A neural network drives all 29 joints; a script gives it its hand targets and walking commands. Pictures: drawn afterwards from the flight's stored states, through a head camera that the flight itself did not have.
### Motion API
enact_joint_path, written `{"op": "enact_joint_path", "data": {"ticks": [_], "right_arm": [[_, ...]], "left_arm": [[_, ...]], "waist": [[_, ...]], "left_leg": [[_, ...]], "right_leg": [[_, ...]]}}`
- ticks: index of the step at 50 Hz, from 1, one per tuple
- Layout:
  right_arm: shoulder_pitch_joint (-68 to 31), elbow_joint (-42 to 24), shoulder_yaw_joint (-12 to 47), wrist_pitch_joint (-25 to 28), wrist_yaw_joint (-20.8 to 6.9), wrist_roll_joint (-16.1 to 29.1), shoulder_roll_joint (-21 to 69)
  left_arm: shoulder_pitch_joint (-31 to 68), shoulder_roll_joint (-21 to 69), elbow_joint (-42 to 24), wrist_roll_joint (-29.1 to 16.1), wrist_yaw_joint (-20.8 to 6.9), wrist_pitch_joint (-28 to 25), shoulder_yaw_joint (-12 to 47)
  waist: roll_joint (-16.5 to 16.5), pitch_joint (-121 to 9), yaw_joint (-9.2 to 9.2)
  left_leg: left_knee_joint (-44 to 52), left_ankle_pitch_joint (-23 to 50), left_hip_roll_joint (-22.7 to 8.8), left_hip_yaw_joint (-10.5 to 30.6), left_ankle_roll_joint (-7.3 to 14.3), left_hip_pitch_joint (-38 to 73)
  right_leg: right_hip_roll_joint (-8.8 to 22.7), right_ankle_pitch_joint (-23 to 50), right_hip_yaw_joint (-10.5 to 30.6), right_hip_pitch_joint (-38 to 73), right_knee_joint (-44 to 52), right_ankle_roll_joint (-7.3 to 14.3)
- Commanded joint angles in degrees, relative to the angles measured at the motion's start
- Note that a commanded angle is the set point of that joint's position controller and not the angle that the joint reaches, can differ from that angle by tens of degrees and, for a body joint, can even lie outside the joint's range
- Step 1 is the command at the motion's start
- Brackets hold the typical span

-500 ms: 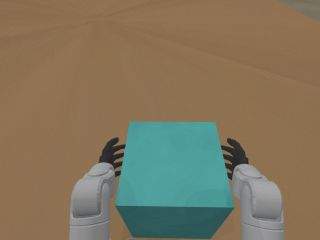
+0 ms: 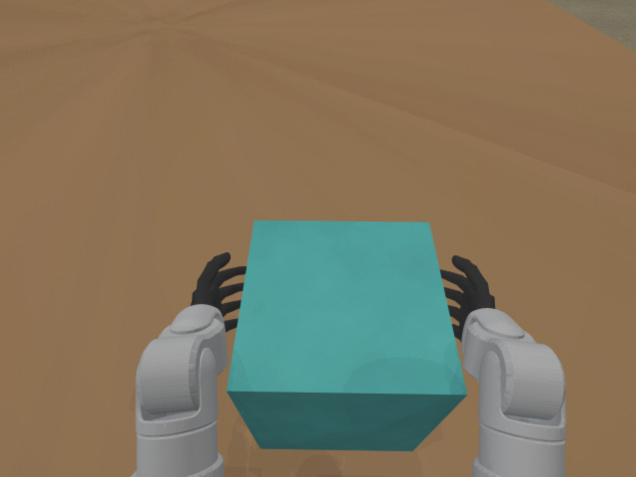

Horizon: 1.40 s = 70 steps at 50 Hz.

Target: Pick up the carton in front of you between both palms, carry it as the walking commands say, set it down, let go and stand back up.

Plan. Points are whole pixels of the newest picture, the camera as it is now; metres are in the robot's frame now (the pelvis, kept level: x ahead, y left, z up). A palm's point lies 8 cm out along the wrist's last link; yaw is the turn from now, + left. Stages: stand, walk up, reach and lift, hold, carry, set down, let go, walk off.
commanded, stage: carry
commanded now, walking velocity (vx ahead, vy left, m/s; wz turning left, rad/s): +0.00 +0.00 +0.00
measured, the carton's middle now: (338, 343) +0.28 +0.00 +0.02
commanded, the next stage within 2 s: none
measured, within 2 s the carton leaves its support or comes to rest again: neither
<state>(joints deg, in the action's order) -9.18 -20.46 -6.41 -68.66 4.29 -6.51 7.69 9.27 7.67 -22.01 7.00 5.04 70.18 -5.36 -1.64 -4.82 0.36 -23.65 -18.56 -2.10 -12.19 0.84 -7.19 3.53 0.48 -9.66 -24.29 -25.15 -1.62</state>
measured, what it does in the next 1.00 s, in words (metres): stands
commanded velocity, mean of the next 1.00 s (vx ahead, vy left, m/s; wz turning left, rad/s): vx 0.00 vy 0.00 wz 0.00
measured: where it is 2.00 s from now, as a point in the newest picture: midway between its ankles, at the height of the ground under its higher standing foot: outside the picture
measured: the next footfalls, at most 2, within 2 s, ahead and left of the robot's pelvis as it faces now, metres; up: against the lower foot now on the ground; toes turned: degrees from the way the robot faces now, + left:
none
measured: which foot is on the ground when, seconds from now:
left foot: down 0.00-1.00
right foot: down 0.00-1.00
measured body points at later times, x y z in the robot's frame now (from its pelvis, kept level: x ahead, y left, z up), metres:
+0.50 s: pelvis +0.08 +0.00 +0.00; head +0.07 +0.01 +0.45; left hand +0.35 +0.17 +0.08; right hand +0.37 -0.13 +0.08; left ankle -0.07 +0.09 -0.73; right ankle +0.11 -0.11 -0.73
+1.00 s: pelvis +0.03 +0.01 -0.01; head +0.00 +0.01 +0.44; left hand +0.30 +0.17 +0.05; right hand +0.31 -0.13 +0.05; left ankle -0.07 +0.09 -0.74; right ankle +0.11 -0.11 -0.74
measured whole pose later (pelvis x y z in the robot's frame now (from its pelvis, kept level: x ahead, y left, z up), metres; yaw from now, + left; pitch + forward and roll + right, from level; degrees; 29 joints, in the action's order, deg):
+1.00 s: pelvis +0.03 +0.01 -0.01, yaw +3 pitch +1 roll -1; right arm -6.6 -10.2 -5.8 -62.3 3.5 -8.9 7.4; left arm 6.7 7.4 -10.3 8.8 3.4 62.4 -5.1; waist 0.6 -6.3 0.3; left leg -31.7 -26.0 -3.0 -10.8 0.5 -6.8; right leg 4.8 -10.7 -10.3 -22.9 -32.7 0.8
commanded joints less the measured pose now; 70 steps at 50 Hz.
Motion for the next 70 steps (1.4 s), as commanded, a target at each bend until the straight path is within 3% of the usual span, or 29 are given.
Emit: {"op": "enact_joint_path", "data": {"ticks": [1, 2, 3, 4, 5, 7, 12, 17, 19, 22, 24, 30, 36, 41, 46, 52, 62, 70], "right_arm": [[-20.83, 1.40, 38.78, -1.33, -14.71, 20.56, 48.44], [-22.23, 1.62, 39.45, -1.74, -14.57, 20.82, 49.25], [-23.71, 0.62, 40.17, -2.05, -14.61, 21.52, 49.24], [-25.84, -0.07, 41.07, -1.94, -14.73, 22.34, 50.14], [-27.55, -0.27, 41.76, -1.67, -14.83, 23.12, 51.22], [-29.11, -1.11, 42.42, -0.98, -14.86, 24.08, 52.68], [-26.80, -3.07, 41.94, -0.15, -14.20, 24.58, 52.15], [-23.09, -2.01, 40.57, -0.45, -13.99, 22.92, 51.41], [-23.15, -1.91, 40.30, -0.55, -14.15, 22.66, 51.31], [-23.07, -1.63, 39.99, -0.69, -14.35, 22.60, 51.12], [-23.24, -1.51, 39.91, -0.72, -14.42, 22.52, 51.05], [-24.59, -1.26, 40.04, -1.01, -14.48, 22.53, 50.73], [-24.27, 0.65, 40.50, -0.85, -14.90, 22.66, 51.01], [-24.99, 2.78, 41.36, 1.80, -15.29, 21.48, 52.53], [-25.00, 5.25, 41.16, 5.92, -15.12, 19.61, 51.48], [-23.48, 9.37, 38.31, 10.77, -14.71, 16.17, 49.08], [-25.05, 19.70, 30.33, 22.10, -14.58, 8.84, 46.46], [-30.98, 30.17, 24.88, 31.62, -15.86, 4.97, 50.23]], "left_arm": [[22.65, 49.45, 1.23, -22.67, -14.80, 0.68, 40.02], [23.16, 49.66, 3.77, -22.14, -15.19, 0.56, 39.28], [21.44, 50.86, 6.12, -22.07, -15.46, -0.07, 38.74], [21.48, 51.84, 6.46, -22.46, -15.63, -0.66, 38.51], [22.78, 53.22, 6.09, -22.88, -15.64, -1.10, 38.66], [24.29, 54.71, 4.99, -23.35, -15.37, -1.80, 39.02], [24.61, 53.85, -0.48, -23.69, -14.04, -2.37, 39.95], [23.04, 52.65, -0.97, -23.48, -14.12, -1.59, 40.69], [23.24, 52.52, -0.86, -23.58, -14.33, -1.49, 41.00], [23.59, 52.31, -0.76, -23.61, -14.47, -1.38, 41.23], [24.33, 52.18, -0.74, -23.72, -14.58, -1.20, 41.38], [25.06, 52.12, 0.31, -23.86, -14.80, -0.82, 41.11], [23.24, 52.77, 3.22, -22.35, -14.66, -1.39, 40.49], [24.88, 53.75, 4.38, -21.85, -15.22, -3.65, 41.48], [24.65, 52.13, 6.80, -19.94, -15.39, -7.65, 40.70], [22.96, 49.44, 11.17, -16.50, -15.42, -12.28, 37.30], [24.45, 46.85, 21.44, -9.17, -15.38, -23.57, 28.97], [30.30, 50.85, 32.13, -5.11, -16.50, -33.16, 23.42]], "waist": [[3.73, -13.77, -0.51], [-2.75, -16.84, -0.65], [-8.03, -17.95, -0.14], [-8.23, -16.97, -0.14], [-6.73, -17.55, -0.23], [-5.85, -17.95, -0.04], [-0.06, -22.84, 0.06], [0.21, -21.22, -0.05], [1.37, -19.75, 0.00], [4.80, -18.15, -0.09], [5.81, -16.56, -0.25], [2.75, -16.02, -0.22], [4.40, -14.35, -0.19], [3.51, -12.44, -0.21], [2.16, -11.73, -0.14], [1.83, -10.66, -0.20], [1.67, -10.08, -0.36], [1.54, -11.46, -0.50]], "left_leg": [[-5.91, 20.90, -8.20, 2.06, -1.92, -2.87], [-6.71, 10.81, -6.31, 4.05, -3.48, -7.59], [-6.15, 1.15, -5.22, 5.51, -3.97, -9.03], [-5.07, -0.75, -4.91, 6.27, -4.15, -8.76], [-2.25, -0.15, -4.85, 6.83, -3.87, -7.03], [1.37, 7.78, -4.77, 6.31, -3.83, -4.38], [-4.31, 27.15, -5.00, 6.16, -3.49, 0.71], [-1.79, 24.45, -3.92, 6.02, -3.57, -0.53], [-0.87, 29.79, -4.61, 6.22, -3.29, 2.04], [-4.25, 44.34, -6.99, 5.95, -2.67, 6.70], [-5.29, 47.68, -7.60, 5.43, -2.38, 6.03], [-4.70, 34.10, -6.40, 5.07, -2.45, 0.76], [-4.57, 37.22, -8.73, 4.96, -1.37, 2.29], [-3.70, 24.13, -7.67, 4.36, -0.62, -2.51], [-2.15, 13.97, -7.03, 5.25, -0.28, -4.26], [-0.74, 8.21, -6.97, 6.02, 0.09, -6.01], [0.53, 3.14, -6.72, 7.05, 0.71, -8.32], [0.12, 3.34, -6.55, 7.51, 1.17, -7.98]], "right_leg": [[6.93, 24.84, 5.20, 20.06, 2.80, 0.35], [12.03, 39.61, 9.63, 27.62, -1.51, 4.93], [13.97, 37.56, 13.42, 28.92, -0.21, 8.03], [13.62, 35.42, 13.76, 27.46, 1.24, 8.51], [12.25, 34.41, 12.18, 27.45, 0.67, 8.01], [9.55, 36.94, 8.73, 27.36, -2.69, 6.05], [7.07, 38.89, 5.78, 25.43, -7.31, 6.31], [6.25, 39.90, 5.38, 25.13, -7.47, 6.61], [5.41, 34.41, 4.66, 21.61, -7.80, 6.02], [3.19, 20.77, 2.12, 14.03, -8.00, 4.39], [2.26, 16.56, 1.02, 12.84, -7.43, 3.68], [4.86, 25.28, 2.79, 17.42, -8.11, 4.83], [4.40, 9.73, 2.28, 11.87, -9.39, 4.16], [5.17, 9.52, 2.84, 13.14, -8.17, 4.14], [5.67, 6.74, 3.98, 13.05, -6.41, 3.94], [5.77, 3.09, 4.71, 12.73, -4.54, 3.55], [5.81, -0.80, 5.36, 12.62, -2.31, 3.10], [5.93, -0.71, 5.10, 13.11, -2.01, 3.02]]}}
